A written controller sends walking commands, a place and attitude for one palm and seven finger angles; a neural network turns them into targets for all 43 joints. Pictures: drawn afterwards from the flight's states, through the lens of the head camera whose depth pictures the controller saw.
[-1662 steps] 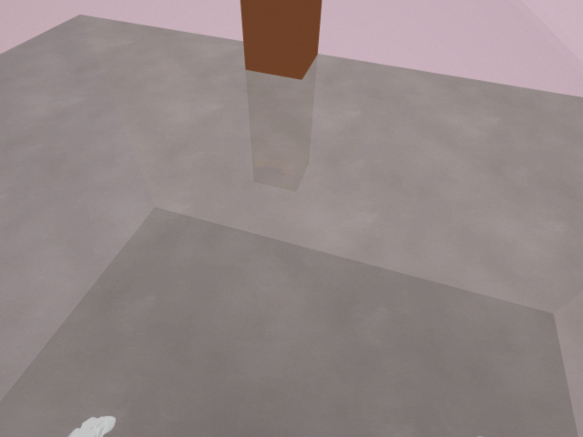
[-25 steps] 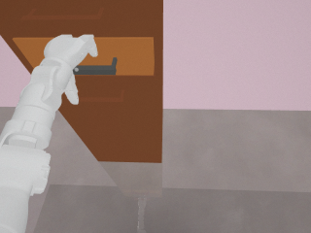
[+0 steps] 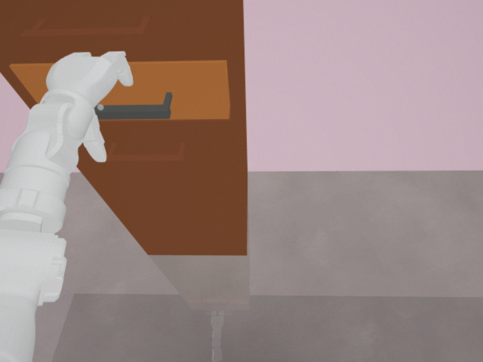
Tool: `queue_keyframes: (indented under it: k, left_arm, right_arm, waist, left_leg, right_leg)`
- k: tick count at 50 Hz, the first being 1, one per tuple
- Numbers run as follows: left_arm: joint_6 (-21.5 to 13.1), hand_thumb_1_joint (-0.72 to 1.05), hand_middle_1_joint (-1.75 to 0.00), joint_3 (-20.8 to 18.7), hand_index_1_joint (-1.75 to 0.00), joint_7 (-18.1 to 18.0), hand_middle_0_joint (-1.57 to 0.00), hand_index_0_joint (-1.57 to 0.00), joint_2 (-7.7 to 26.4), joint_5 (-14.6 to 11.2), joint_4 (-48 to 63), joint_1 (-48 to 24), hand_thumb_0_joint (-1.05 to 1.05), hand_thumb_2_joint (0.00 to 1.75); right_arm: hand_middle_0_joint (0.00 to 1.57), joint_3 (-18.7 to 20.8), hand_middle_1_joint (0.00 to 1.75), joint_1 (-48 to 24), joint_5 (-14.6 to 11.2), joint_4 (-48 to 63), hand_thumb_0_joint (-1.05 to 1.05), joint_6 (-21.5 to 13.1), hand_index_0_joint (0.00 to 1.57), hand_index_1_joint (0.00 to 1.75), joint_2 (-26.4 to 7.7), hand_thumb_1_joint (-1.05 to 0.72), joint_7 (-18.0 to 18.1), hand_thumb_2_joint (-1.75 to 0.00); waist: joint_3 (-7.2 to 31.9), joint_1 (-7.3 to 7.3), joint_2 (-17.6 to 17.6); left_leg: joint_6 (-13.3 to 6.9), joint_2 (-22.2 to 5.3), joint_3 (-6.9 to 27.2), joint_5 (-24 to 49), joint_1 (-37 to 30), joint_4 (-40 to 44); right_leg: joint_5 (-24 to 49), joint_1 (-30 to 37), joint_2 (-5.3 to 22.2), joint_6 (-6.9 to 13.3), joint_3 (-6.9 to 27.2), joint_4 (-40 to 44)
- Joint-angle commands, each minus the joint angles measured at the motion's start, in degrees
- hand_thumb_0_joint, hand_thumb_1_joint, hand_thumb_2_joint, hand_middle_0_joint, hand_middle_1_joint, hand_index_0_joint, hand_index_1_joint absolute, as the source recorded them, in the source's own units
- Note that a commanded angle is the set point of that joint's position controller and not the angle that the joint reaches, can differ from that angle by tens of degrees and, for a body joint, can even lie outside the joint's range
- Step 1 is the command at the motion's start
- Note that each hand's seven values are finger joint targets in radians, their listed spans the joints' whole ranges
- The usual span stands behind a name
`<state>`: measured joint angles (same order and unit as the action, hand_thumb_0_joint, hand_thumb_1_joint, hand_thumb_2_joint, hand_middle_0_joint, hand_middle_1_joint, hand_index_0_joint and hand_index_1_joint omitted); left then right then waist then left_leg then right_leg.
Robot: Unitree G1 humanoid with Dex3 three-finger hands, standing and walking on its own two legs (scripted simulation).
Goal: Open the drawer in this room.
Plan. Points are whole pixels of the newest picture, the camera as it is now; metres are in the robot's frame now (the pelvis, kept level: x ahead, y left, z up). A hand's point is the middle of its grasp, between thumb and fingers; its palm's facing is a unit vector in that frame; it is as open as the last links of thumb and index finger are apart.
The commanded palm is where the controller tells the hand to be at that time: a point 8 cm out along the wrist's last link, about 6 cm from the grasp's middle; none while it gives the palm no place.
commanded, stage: move the hooked fingers above the handle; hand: left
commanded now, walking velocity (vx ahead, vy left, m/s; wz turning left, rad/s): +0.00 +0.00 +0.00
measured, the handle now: (124, 105) +0.55 +0.23 +0.10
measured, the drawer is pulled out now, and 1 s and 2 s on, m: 0.00 0.00 0.00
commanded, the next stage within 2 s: lower the fingers behind the handle in 0.76 s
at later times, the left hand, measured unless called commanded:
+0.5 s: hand (109, 97) +0.51 +0.22 +0.16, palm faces -0.01 +0.00 -1.00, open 13.7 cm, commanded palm +0.48 +0.24 +0.21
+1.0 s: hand (106, 104) +0.50 +0.23 +0.15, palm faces -0.04 +0.01 -1.00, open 13.8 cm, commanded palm +0.48 +0.23 +0.20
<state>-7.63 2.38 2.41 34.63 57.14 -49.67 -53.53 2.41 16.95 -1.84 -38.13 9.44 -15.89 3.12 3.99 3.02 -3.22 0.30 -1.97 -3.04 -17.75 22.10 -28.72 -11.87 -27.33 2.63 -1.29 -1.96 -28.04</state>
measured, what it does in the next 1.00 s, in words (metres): stands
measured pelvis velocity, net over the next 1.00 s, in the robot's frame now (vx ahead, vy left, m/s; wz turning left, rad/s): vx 0.00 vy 0.00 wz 0.00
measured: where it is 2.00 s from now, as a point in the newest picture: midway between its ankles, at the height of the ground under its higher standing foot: outside the picture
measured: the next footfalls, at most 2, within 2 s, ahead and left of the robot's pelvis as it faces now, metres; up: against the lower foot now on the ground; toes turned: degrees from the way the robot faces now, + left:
none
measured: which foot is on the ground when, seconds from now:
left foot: down 0.00-1.00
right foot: down 0.00-1.00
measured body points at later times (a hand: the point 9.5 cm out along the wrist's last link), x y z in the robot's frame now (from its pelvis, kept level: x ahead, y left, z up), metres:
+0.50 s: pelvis +0.00 +0.01 +0.00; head +0.07 -0.01 +0.44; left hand +0.50 +0.22 +0.21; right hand +0.03 -0.26 -0.14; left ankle -0.05 +0.12 -0.73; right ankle +0.01 -0.14 -0.73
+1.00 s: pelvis +0.00 +0.00 +0.00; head +0.07 -0.01 +0.44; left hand +0.50 +0.22 +0.20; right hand +0.06 -0.27 -0.14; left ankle -0.05 +0.12 -0.73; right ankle +0.01 -0.14 -0.73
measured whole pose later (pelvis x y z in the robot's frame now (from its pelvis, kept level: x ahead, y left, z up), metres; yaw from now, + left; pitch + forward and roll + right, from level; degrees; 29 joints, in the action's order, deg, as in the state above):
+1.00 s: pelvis +0.00 +0.00 +0.00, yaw +0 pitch +13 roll +0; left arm -4.6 4.3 1.3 33.8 58.7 -56.4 -58.9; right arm 1.8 16.4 -1.7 -37.8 8.2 -15.9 2.9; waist 4.5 4.4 -3.0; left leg -0.1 -1.6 -3.0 -18.5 24.9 -30.7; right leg -12.3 -29.9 3.0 -1.7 -1.8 -29.5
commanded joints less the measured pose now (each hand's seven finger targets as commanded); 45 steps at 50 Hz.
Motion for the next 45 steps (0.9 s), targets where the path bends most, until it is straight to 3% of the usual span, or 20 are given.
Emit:
queue_keyframes:
  k: [1, 8, 11, 13, 14, 16, 18, 19, 20, 23, 24, 26, 27, 28, 33, 35, 36, 39, 42, 45]
  left_arm:
    - [1.1, -0.5, -1.2, -3.2, -1.2, -2.5, -0.3, -0.3, 13.9, -0.4, 8.8, -30.2, 0.0, 0.3]
    - [0.2, -0.5, -1.2, 0.5, -1.2, -1.8, -0.3, -0.3, 9.9, -0.8, 8.6, -36.2, 0.0, 0.3]
    - [0.4, -0.5, -1.2, -1.5, -1.2, -2.8, -0.3, -0.3, 12.7, -0.2, 5.6, -37.9, 0.0, 0.3]
    - [0.0, -0.5, -1.2, -2.3, -1.2, -3.7, -0.3, -0.3, 13.1, 0.2, 6.8, -39.3, 0.0, 0.3]
    - [0.3, -0.5, -1.2, -4.0, -1.2, -4.4, -0.3, -0.3, 15.5, 0.9, 6.1, -39.3, 0.0, 0.3]
    - [1.5, -0.5, -1.2, -4.0, -1.2, -5.1, -0.3, -0.3, 15.0, 1.4, 3.7, -37.6, 0.0, 0.3]
    - [2.6, -0.5, -1.2, -6.9, -1.2, -5.3, -0.3, -0.3, 18.7, 1.8, 1.0, -35.9, 0.0, 0.3]
    - [3.0, -0.5, -1.2, -6.8, -1.2, -5.3, -0.3, -0.3, 19.3, 2.3, 1.4, -35.3, 0.0, 0.3]
    - [3.5, -0.5, -1.2, -4.8, -1.2, -5.0, -0.3, -0.3, 16.6, 2.3, 1.3, -34.2, 0.0, 0.3]
    - [3.4, -0.5, -1.2, -5.5, -1.2, -4.0, -0.3, -0.3, 16.9, 1.8, 2.5, -32.1, 0.0, 0.3]
    - [3.4, -0.5, -1.2, -6.7, -1.2, -4.0, -0.3, -0.3, 18.9, 1.9, 3.0, -32.5, 0.0, 0.3]
    - [3.2, -0.5, -1.2, -4.2, -1.2, -3.3, -0.3, -0.3, 15.9, 1.5, 3.6, -32.1, 0.0, 0.3]
    - [2.8, -0.5, -1.2, -5.1, -1.2, -3.1, -0.3, -0.3, 17.1, 1.4, 4.3, -32.2, 0.0, 0.3]
    - [1.7, -0.5, -1.2, -5.6, -1.2, -2.8, -0.3, -0.3, 17.8, 1.2, 6.7, -33.3, 0.0, 0.3]
    - [-0.7, -0.5, -1.2, -3.4, -1.2, -2.6, -0.3, -0.3, 14.4, 0.2, 10.3, -35.1, 0.0, 0.3]
    - [-0.4, -0.5, -1.2, -3.5, -1.2, -3.1, -0.3, -0.3, 13.9, -0.3, 9.8, -33.9, 0.0, 0.3]
    - [-0.3, -0.5, -1.2, -5.1, -1.2, -3.5, -0.3, -0.3, 15.9, -0.1, 9.5, -34.2, 0.0, 0.3]
    - [1.0, -0.5, -1.2, -2.7, -1.2, -4.3, -0.3, -0.3, 13.0, 0.3, 7.9, -34.8, 0.0, 0.3]
    - [3.1, -0.5, -1.2, -4.8, -1.2, -4.7, -0.3, -0.3, 16.0, 1.1, 4.5, -33.4, 0.0, 0.3]
    - [3.7, -0.5, -1.2, -2.3, -1.2, -4.0, -0.3, -0.3, 13.1, 1.3, 3.5, -33.0, 0.0, 0.3]
  right_arm:
    - [0.2, 2.6, 0.3, 2.7, 0.1, 4.4, 0.0, -1.8, 0.2, 0.3, -8.1, -0.9, 0.3, -0.9]
    - [0.2, 2.6, 0.3, 3.4, 0.2, 4.4, 0.0, -2.5, 0.2, 0.3, -8.0, -0.9, 0.4, -0.9]
    - [0.2, 2.2, 0.3, 4.2, 0.4, 3.7, 0.0, -2.7, 0.2, 0.3, -8.1, -0.9, 0.3, -0.9]
    - [0.2, 2.3, 0.3, 4.5, 0.7, 4.0, 0.0, -3.0, 0.2, 0.3, -8.2, -0.9, 0.3, -0.9]
    - [0.2, 2.3, 0.3, 4.7, 0.9, 4.0, 0.0, -2.9, 0.2, 0.3, -8.0, -0.9, 0.1, -0.9]
    - [0.2, 2.2, 0.3, 5.0, 1.0, 4.1, 0.0, -2.8, 0.2, 0.3, -7.8, -0.9, -0.1, -0.9]
    - [0.2, 2.0, 0.3, 5.1, 1.0, 4.0, 0.0, -2.5, 0.2, 0.3, -8.6, -0.9, 0.0, -0.9]
    - [0.2, 1.9, 0.3, 5.0, 0.9, 4.4, 0.0, -2.4, 0.2, 0.3, -8.5, -0.9, 0.0, -0.9]
    - [0.2, 2.0, 0.3, 4.7, 0.9, 4.7, 0.0, -2.4, 0.2, 0.3, -8.2, -0.9, -0.1, -0.9]
    - [0.2, 2.3, 0.3, 5.0, 0.5, 5.1, 0.0, -2.0, 0.2, 0.3, -8.6, -0.9, 0.1, -0.9]
    - [0.2, 2.2, 0.3, 5.0, 0.5, 4.8, 0.0, -1.9, 0.2, 0.3, -8.7, -0.9, 0.1, -0.9]
    - [0.2, 2.3, 0.3, 5.0, 0.4, 5.0, 0.0, -1.9, 0.2, 0.3, -8.4, -0.9, 0.2, -0.9]
    - [0.2, 2.4, 0.3, 5.2, 0.3, 4.9, 0.0, -1.9, 0.2, 0.3, -8.7, -0.9, 0.3, -0.9]
    - [0.2, 2.6, 0.3, 5.2, 0.3, 5.0, 0.0, -2.0, 0.2, 0.3, -8.7, -0.9, 0.5, -0.9]
    - [0.2, 3.1, 0.3, 6.1, 0.4, 4.4, 0.0, -2.3, 0.2, 0.3, -8.2, -0.9, 0.5, -0.9]
    - [0.2, 3.3, 0.3, 6.2, 0.6, 3.8, 0.0, -2.4, 0.2, 0.3, -8.2, -0.9, 0.3, -0.9]
    - [0.2, 3.1, 0.3, 6.2, 0.7, 3.6, 0.0, -2.4, 0.2, 0.3, -8.3, -0.9, 0.2, -0.9]
    - [0.2, 3.0, 0.3, 5.6, 0.6, 3.4, 0.0, -2.4, 0.2, 0.3, -8.0, -0.9, -0.2, -0.9]
    - [0.2, 2.6, 0.3, 5.1, 0.6, 3.4, 0.0, -2.4, 0.2, 0.3, -8.5, -0.9, -0.3, -0.9]
    - [0.2, 2.4, 0.3, 4.8, 0.5, 3.9, 0.0, -2.4, 0.2, 0.3, -8.4, -0.9, -0.1, -0.9]
  waist:
    - [20.3, 1.32, 2.2]
    - [21.9, 3.17, 1.1]
    - [21.4, 3.05, 0.5]
    - [25.1, 2.78, 0.5]
    - [26.6, 1.97, -1.1]
    - [26.4, 1.68, -0.4]
    - [25.9, 1.29, 2.6]
    - [26.9, 0.83, 1.7]
    - [26.5, 0.93, 1.4]
    - [25.6, 0.85, 4.1]
    - [25.2, 0.69, 3.8]
    - [23.8, 1.03, 3.1]
    - [22.9, 1.21, 3.5]
    - [25.1, 1.03, 2.5]
    - [25.1, 2.02, 0.7]
    - [24.7, 1.73, -0.7]
    - [24.9, 1.24, -0.8]
    - [24.6, 1.66, -0.6]
    - [22.8, 1.16, 0.7]
    - [22.7, 1.86, 2.1]
  left_leg:
    - [-2.5, 3.0, 0.0, 21.9, -5.2, 1.2]
    - [-2.5, 3.2, 1.0, 22.6, -7.9, 0.1]
    - [-2.1, 3.2, 1.5, 21.1, -5.9, 0.0]
    - [-2.2, 3.3, 1.4, 24.1, -6.8, -0.7]
    - [-2.0, 3.2, 1.4, 24.4, -6.3, -0.9]
    - [-1.9, 3.0, 1.3, 26.3, -5.5, -1.2]
    - [-2.0, 3.0, 0.9, 25.5, -2.7, -0.8]
    - [-2.1, 2.8, 0.8, 26.1, -2.5, -0.8]
    - [-2.2, 2.7, 0.5, 26.2, -2.8, -0.8]
    - [-2.4, 2.6, 0.2, 26.2, -2.6, -0.5]
    - [-2.5, 2.4, 0.2, 25.6, -2.3, -0.2]
    - [-2.5, 2.5, 0.1, 23.2, -2.4, 0.3]
    - [-2.6, 2.5, 0.3, 22.2, -2.4, 0.4]
    - [-2.7, 2.5, 0.3, 23.6, -3.7, 0.3]
    - [-2.6, 2.5, 1.0, 25.7, -6.8, -0.2]
    - [-2.4, 2.5, 1.0, 25.6, -7.9, -0.3]
    - [-2.3, 2.6, 1.1, 26.1, -7.0, -0.3]
    - [-2.1, 2.5, 1.2, 26.7, -6.8, -0.4]
    - [-2.1, 2.6, 0.7, 24.1, -4.2, 0.2]
    - [-2.4, 2.7, 0.6, 24.1, -4.1, -0.2]
  right_leg:
    - [16.1, 14.2, -3.4, 2.7, 0.0, 0.0]
    - [14.6, 11.1, -3.5, 2.8, 0.0, -0.1]
    - [13.4, 10.2, -3.5, 3.0, -0.1, -0.7]
    - [15.2, 11.4, -3.6, 3.0, 0.0, -1.5]
    - [15.7, 12.3, -3.4, 3.0, 0.3, -2.0]
    - [17.1, 12.6, -3.5, 3.0, 0.0, -2.6]
    - [18.1, 15.0, -3.5, 2.8, -0.1, -2.6]
    - [18.8, 15.4, -3.4, 2.7, 0.1, -3.0]
    - [18.9, 15.1, -3.3, 2.7, 0.0, -2.8]
    - [19.1, 15.7, -3.6, 2.6, -0.1, -2.3]
    - [19.1, 15.7, -3.5, 2.5, 0.0, -2.2]
    - [17.2, 14.9, -3.5, 2.6, 0.0, -1.5]
    - [16.4, 14.4, -3.6, 2.6, 0.0, -1.3]
    - [16.9, 15.3, -3.6, 2.7, 0.3, -1.2]
    - [16.2, 12.9, -3.9, 2.9, 0.0, -0.8]
    - [15.8, 11.8, -3.9, 2.9, 0.0, -0.8]
    - [16.4, 12.6, -3.9, 3.0, 0.1, -1.0]
    - [16.4, 12.0, -3.9, 2.9, -0.1, -1.2]
    - [16.1, 13.2, -3.7, 2.9, -0.3, -1.3]
    - [17.0, 13.1, -3.6, 2.8, -0.1, -1.5]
